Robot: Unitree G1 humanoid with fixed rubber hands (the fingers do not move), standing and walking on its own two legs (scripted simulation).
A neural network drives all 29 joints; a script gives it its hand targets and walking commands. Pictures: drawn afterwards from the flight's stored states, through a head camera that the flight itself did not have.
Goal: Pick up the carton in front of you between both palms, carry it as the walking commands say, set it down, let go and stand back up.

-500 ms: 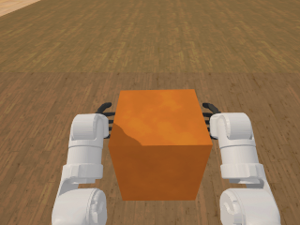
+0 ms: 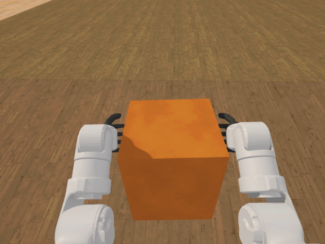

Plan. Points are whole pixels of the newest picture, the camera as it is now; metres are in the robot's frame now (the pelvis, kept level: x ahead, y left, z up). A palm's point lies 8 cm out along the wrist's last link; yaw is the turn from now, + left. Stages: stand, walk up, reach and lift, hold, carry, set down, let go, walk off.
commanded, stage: carry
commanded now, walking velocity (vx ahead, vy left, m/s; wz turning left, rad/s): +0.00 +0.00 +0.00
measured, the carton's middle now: (170, 159) +0.33 +0.00 +0.06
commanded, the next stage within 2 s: none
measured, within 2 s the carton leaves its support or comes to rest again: neither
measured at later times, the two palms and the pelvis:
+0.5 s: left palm (108, 141) +0.33 +0.15 +0.14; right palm (234, 140) +0.33 -0.15 +0.14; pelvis -0.01 +0.00 +0.00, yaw +0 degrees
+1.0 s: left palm (107, 143) +0.32 +0.15 +0.14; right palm (235, 142) +0.32 -0.15 +0.14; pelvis -0.02 +0.00 +0.00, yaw +0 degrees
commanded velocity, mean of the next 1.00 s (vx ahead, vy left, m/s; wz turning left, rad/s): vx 0.00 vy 0.00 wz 0.00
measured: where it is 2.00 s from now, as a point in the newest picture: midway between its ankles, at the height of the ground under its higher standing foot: outside the picture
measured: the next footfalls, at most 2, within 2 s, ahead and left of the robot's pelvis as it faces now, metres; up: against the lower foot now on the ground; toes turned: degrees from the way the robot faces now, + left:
none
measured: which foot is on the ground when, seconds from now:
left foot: down 0.00-1.00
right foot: down 0.00-1.00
